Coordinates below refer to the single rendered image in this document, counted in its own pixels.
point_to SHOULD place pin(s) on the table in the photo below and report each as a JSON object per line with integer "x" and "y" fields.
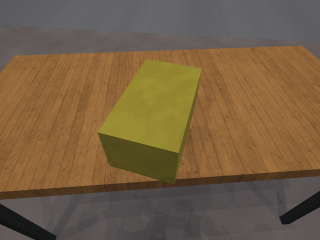
{"x": 256, "y": 118}

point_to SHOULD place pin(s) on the carton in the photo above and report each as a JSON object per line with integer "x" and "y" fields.
{"x": 146, "y": 131}

